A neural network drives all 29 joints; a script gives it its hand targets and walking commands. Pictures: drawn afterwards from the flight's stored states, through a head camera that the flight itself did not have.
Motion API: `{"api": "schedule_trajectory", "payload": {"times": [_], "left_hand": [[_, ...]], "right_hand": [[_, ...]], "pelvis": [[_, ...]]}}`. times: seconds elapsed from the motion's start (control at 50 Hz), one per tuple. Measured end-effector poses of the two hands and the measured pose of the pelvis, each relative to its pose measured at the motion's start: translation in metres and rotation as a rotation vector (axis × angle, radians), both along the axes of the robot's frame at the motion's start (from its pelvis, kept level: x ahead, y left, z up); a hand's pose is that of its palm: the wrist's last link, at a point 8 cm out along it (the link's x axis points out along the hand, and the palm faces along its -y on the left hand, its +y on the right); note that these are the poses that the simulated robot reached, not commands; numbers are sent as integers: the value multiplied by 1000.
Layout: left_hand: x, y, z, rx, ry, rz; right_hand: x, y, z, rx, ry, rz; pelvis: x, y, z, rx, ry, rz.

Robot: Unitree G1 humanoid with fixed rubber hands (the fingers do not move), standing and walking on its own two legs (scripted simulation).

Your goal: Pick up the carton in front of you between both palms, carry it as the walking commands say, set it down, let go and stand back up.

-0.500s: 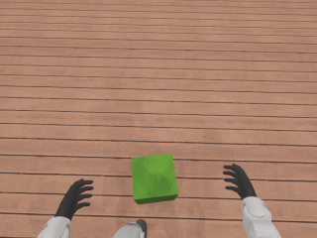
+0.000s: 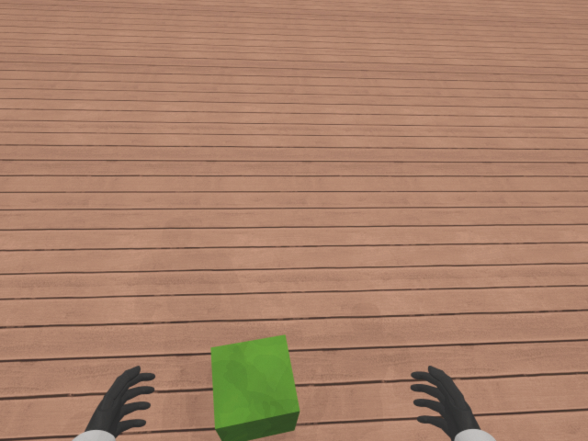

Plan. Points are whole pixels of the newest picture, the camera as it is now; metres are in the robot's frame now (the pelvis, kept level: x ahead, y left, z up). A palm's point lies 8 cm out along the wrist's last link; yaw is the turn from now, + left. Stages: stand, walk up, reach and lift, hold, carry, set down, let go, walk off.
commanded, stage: let go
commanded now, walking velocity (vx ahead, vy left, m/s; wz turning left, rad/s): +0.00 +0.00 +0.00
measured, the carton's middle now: (254, 391) +0.36 +0.07 -0.65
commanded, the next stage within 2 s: stand in 0.14 s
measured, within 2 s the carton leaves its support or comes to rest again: neither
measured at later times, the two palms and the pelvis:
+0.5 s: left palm out of the picture +0.13 +0.31 -0.11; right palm out of the picture +0.12 -0.28 -0.07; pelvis +0.01 +0.02 +0.00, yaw -1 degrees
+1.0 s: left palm out of the picture +0.11 +0.32 -0.11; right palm out of the picture +0.11 -0.27 -0.08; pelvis +0.01 +0.03 +0.00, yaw -2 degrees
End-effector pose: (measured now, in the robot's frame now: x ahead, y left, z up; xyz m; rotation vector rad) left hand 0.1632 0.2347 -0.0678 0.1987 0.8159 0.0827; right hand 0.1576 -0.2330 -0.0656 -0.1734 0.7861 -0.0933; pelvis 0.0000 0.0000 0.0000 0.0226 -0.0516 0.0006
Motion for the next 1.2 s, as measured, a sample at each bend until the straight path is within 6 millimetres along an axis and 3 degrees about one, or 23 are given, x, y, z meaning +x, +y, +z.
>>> {"api": "schedule_trajectory", "payload": {"times": [0.16,0.3,0.42,0.76,1.2], "left_hand": [[-7,18,0,36,5,38],[-23,52,-23,102,50,44],[-35,67,-39,115,130,36],[-37,82,-43,151,194,22],[-70,92,-43,168,267,36]], "right_hand": [[4,12,-3,-24,-5,18],[-19,-23,-10,-180,104,-16],[-31,-43,-7,-240,160,-65],[-38,-35,-18,-222,218,-93],[-67,-46,-21,-226,287,-109]], "pelvis": [[0,8,-2,-5,4,3],[2,15,-5,-22,42,-8],[8,21,-5,-25,49,-17],[13,29,-2,-25,36,-30],[-2,29,3,-29,13,-29]]}}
